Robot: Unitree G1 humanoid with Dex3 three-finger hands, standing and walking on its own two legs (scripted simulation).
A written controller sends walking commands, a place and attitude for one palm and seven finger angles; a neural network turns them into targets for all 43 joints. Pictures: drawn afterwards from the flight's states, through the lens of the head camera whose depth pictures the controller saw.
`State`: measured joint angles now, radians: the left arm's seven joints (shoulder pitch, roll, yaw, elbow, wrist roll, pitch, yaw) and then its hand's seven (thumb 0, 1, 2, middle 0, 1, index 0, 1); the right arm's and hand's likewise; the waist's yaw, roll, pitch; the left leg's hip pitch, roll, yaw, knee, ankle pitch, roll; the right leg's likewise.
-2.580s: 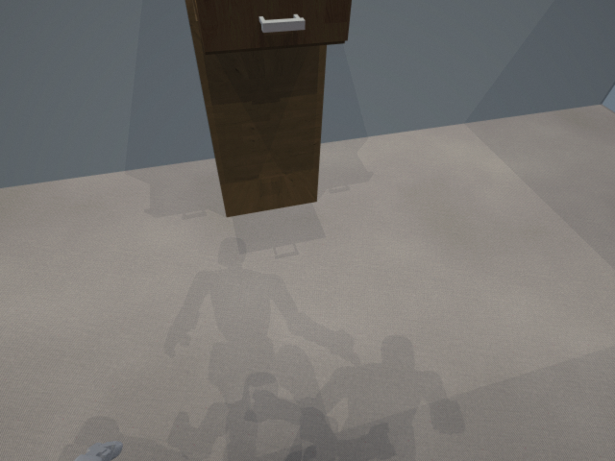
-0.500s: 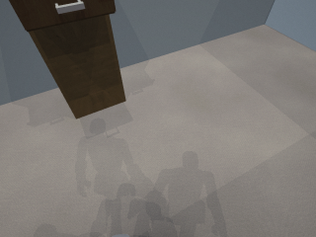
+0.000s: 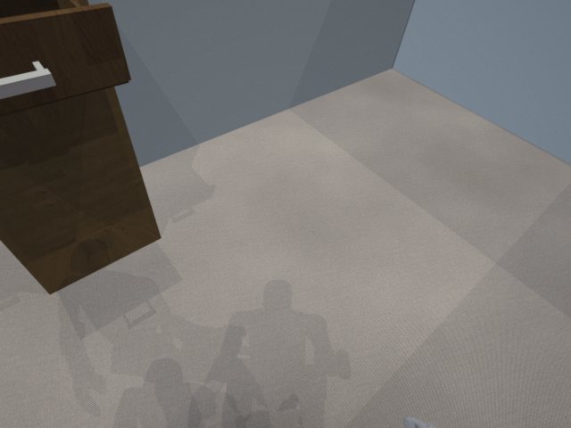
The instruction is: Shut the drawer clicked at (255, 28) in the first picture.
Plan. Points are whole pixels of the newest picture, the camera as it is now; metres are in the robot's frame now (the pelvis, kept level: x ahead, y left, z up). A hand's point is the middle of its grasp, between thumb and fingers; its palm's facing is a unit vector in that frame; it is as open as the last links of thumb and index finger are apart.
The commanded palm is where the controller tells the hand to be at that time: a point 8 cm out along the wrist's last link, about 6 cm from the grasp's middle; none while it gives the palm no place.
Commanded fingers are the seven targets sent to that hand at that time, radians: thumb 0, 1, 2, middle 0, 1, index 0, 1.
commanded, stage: walk to a spot facing it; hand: left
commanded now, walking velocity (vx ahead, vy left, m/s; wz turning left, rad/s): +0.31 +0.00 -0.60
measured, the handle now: (12, 79) +0.55 +0.51 +0.15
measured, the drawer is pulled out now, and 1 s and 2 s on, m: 0.25 0.25 0.25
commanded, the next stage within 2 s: turn to face it in 0.36 s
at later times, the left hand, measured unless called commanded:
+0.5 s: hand (251, 300) +0.38 +0.09 -0.17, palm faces -0.30 -0.93 -0.20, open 7.4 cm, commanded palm none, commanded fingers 0.00 0.90 0.90 -0.20 -0.30 -0.20 -0.30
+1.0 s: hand (216, 308) +0.35 +0.16 -0.18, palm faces -0.03 -0.98 -0.17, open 7.4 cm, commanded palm none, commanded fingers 0.00 0.90 0.90 -0.20 -0.30 -0.20 -0.30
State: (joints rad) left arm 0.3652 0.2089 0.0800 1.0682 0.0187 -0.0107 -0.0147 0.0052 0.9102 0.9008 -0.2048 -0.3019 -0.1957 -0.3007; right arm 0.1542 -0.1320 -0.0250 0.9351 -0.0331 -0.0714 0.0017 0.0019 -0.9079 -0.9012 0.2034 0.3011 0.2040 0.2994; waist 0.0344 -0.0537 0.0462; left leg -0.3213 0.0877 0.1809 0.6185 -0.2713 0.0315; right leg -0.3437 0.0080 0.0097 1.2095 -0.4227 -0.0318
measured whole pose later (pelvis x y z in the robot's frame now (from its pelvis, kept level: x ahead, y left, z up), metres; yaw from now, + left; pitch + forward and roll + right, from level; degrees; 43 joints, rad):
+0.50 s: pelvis +0.19 -0.05 -0.02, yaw -16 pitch +0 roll +0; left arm 0.08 0.20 0.07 0.91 0.01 -0.03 -0.03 0.00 0.91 0.90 -0.20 -0.30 -0.19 -0.30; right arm 0.39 -0.15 -0.05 1.06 -0.01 0.01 -0.01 0.01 -0.91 -0.90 0.20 0.30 0.20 0.30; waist -0.05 0.00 0.14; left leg -0.25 0.18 0.18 1.18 -0.54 -0.07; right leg -0.47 0.01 -0.15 0.70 -0.23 -0.11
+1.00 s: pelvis +0.27 -0.03 +0.01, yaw -5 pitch +1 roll -2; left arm 0.19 0.22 0.08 0.97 0.02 0.06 0.01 0.00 0.91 0.90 -0.20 -0.30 -0.20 -0.30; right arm 0.25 -0.14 -0.04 0.96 -0.03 0.02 -0.01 0.00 -0.91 -0.90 0.20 0.30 0.20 0.30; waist -0.02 -0.04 0.05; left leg -0.31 0.03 0.09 0.58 -0.29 0.06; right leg -0.47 -0.06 -0.08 1.08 -0.44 0.05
